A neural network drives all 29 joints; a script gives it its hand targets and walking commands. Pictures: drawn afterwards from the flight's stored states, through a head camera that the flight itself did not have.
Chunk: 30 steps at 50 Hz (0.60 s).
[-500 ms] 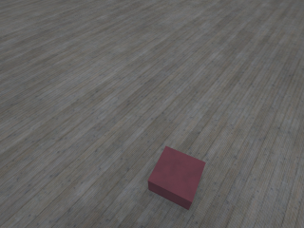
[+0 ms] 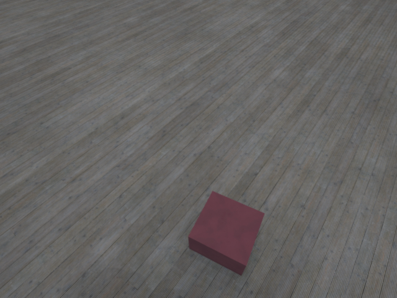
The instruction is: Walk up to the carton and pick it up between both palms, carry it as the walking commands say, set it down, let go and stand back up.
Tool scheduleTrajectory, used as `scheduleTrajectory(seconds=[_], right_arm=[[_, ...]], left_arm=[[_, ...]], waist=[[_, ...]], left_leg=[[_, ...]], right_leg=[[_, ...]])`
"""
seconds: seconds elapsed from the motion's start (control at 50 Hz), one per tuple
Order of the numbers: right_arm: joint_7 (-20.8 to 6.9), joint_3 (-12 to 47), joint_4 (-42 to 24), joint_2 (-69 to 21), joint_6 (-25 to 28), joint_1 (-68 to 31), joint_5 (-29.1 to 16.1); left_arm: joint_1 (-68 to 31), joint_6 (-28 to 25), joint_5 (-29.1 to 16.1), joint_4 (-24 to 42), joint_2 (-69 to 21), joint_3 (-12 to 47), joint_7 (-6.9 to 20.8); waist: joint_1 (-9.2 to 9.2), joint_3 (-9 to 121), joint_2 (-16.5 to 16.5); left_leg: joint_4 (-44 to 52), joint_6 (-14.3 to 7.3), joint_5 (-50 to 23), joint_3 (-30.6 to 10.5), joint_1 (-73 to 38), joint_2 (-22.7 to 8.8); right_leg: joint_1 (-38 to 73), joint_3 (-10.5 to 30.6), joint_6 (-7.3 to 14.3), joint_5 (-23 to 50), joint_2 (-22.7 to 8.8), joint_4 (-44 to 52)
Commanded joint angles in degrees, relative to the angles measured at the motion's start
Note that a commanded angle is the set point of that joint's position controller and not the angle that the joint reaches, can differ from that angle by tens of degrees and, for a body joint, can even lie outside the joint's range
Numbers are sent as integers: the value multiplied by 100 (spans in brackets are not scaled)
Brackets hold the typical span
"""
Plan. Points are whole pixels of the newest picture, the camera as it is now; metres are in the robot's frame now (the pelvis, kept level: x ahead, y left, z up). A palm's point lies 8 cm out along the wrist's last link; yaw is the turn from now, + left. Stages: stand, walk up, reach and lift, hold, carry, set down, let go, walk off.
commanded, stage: walk up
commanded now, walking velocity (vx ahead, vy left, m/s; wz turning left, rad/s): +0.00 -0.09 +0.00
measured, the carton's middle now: (226, 231) +0.52 -0.14 -0.69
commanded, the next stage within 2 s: none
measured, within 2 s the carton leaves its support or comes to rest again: neither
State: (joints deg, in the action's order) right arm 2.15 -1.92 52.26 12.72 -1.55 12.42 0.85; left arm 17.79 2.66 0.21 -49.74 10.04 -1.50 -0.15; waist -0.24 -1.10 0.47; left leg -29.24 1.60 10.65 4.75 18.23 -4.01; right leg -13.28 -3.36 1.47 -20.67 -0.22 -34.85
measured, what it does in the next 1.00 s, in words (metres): walks ahead: left foot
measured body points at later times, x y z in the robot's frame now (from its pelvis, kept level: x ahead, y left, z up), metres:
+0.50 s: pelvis +0.02 +0.01 +0.00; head +0.02 +0.01 +0.45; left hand +0.06 +0.24 -0.14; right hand +0.09 -0.24 -0.14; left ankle +0.00 +0.12 -0.70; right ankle -0.03 -0.09 -0.73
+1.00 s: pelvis +0.11 +0.03 -0.01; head +0.14 +0.02 +0.44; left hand +0.27 +0.25 -0.14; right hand +0.11 -0.20 -0.16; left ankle +0.07 +0.16 -0.73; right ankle +0.12 -0.10 -0.71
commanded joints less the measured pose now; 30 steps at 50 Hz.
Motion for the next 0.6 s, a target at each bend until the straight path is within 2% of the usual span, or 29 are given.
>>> scheduleTrajectory(seconds=[0.0,0.02,0.04,0.06,0.08,0.1,0.14,0.16,0.18,0.2,0.22,0.24,0.26,0.28,0.32,0.34,0.36,0.38,0.4,0.42,0.44,0.46,0.48,0.5,0.52,0.54,0.56,0.58], right_arm=[[-72,-86,-443,359,-62,-583,-14],[-38,-61,-480,317,-81,-571,1],[-50,-103,-408,359,-105,-422,9],[-75,-124,-342,387,-100,-315,1],[-100,-103,-246,357,-92,-179,-20],[-107,-88,-217,321,-69,-153,-49],[-12,-103,-263,443,-24,-49,-79],[5,-66,-260,397,17,62,-69],[-40,-3,-106,219,19,174,-54],[-36,11,-15,178,39,385,-52],[-24,14,107,191,80,646,-46],[-9,-53,199,383,117,821,-23],[-38,-128,95,579,132,443,-20],[-60,-140,-36,607,126,99,-37],[-34,-48,16,319,124,149,-29],[-27,-109,70,480,135,76,40],[-109,-307,-261,978,-22,-464,120],[-170,-257,-514,845,-96,-1004,120],[-223,-225,-572,701,-62,-1178,133],[-264,-200,-597,651,35,-1178,159],[-287,-189,-596,667,154,-1050,174],[-311,-171,-534,645,253,-851,178],[-328,-127,-491,564,320,-762,163],[-342,-96,-493,497,350,-778,148],[-353,-80,-526,466,345,-826,123],[-350,-40,-518,386,357,-684,90],[-326,7,-387,311,395,-246,49],[-271,-37,-135,456,445,519,39]], left_arm=[[822,-230,101,-202,876,-172,-70],[655,-253,119,-158,1029,-182,-105],[443,-290,131,-128,967,-150,-146],[308,-336,121,-106,834,-119,-177],[193,-380,97,-96,706,-93,-203],[148,-399,67,-117,631,-103,-231],[101,-290,47,-114,822,-250,-208],[227,-279,41,-111,798,-255,-212],[424,-377,58,-159,573,-151,-245],[357,-394,38,-178,574,-158,-255],[190,-392,1,-165,584,-174,-253],[178,-412,-4,-89,447,-134,-247],[299,-395,19,-79,363,-74,-237],[361,-354,46,-118,416,-61,-240],[295,-327,76,-176,395,-68,-226],[219,-271,131,-151,941,-268,-276],[1196,-196,209,-362,1579,-346,-221],[1234,-118,260,-402,1969,-429,-216],[973,-96,269,-305,2075,-475,-249],[687,-131,250,-196,1984,-487,-248],[402,-180,226,-86,1875,-485,-207],[170,-238,196,11,1728,-458,-161],[62,-278,168,58,1611,-451,-132],[121,-296,163,37,1552,-441,-115],[260,-300,167,15,1542,-434,-102],[268,-309,131,65,1493,-378,-87],[118,-326,72,147,1428,-310,-64],[-26,-381,4,216,1357,-258,-51]], waist=[[341,-196,-1098],[320,-345,-1257],[176,-330,-998],[56,-264,-700],[-26,-134,-638],[-30,8,-746],[9,207,-1256],[-9,346,-1070],[-6,564,-346],[-83,678,-395],[-202,803,-473],[-193,925,-132],[-19,814,258],[41,603,381],[26,291,354],[129,253,435],[378,235,857],[610,-453,-9],[650,-725,-484],[530,-777,-553],[380,-777,-548],[263,-678,-545],[243,-613,-564],[267,-592,-655],[287,-598,-789],[198,-497,-961],[-54,-263,-993],[-435,192,-782]], left_leg=[[-487,-64,1001,-20,1053,76],[-1087,21,1626,-76,1138,180],[-1421,14,1713,-336,1014,153],[-1504,-6,1587,-410,914,130],[-1448,-37,1434,-449,811,133],[-1373,-44,1378,-398,734,118],[-1079,-43,1364,-104,520,204],[-698,-61,1104,-16,321,253],[-187,-77,847,-141,59,229],[297,-129,441,-165,-290,135],[820,-191,-395,-164,-850,-17],[708,-300,-1659,-428,-1345,-391],[451,-425,-2345,-643,-1378,-514],[337,-489,-2068,-652,-1295,-519],[479,-440,-1429,-516,-957,-399],[227,-353,-777,-416,-713,-443],[-576,-141,1632,-156,185,-137],[-1537,7,1790,-231,1454,224],[-2313,105,1851,-603,2134,160],[-2456,141,1629,-682,2310,-47],[-2394,142,1489,-641,2212,-192],[-2107,142,1410,-562,1885,-239],[-1583,167,1389,-466,1528,-185],[-1132,192,1399,-382,1154,-94],[-767,221,1406,-297,847,-10],[-281,192,1177,-200,306,41],[565,126,614,-83,-768,113],[1042,43,-101,-170,-2189,-37]], right_leg=[[307,1765,288,925,-1239,2226],[99,1965,472,1465,-1533,2368],[8,1945,488,1938,-1587,2289],[130,1758,444,2508,-1480,2152],[410,1572,444,3225,-1390,1946],[677,1309,495,4106,-1264,1678],[907,789,612,5178,-1025,1203],[1051,752,610,5406,-1023,1023],[1321,1132,532,5739,-1266,999],[1318,1112,449,5450,-1226,890],[1111,950,336,4686,-1046,771],[710,825,228,3612,-787,713],[350,641,95,2490,-439,941],[174,585,104,1984,-366,1081],[298,635,188,2021,-476,1188],[91,817,153,1647,-676,971],[278,2864,776,-1116,-1582,1686],[340,4328,1225,-2645,-2259,2625],[347,4937,1525,-3010,-2605,2991],[323,4704,1556,-2839,-2649,2995],[297,4203,1419,-2449,-2500,2927],[296,3572,1200,-1892,-2227,2807],[346,3076,1044,-1242,-1916,2659],[325,2808,963,-703,-1693,2525],[252,2711,904,-430,-1558,2429],[67,2495,819,-41,-1367,2253],[-326,2114,628,487,-1013,1874],[-911,1814,420,1153,-683,1004]])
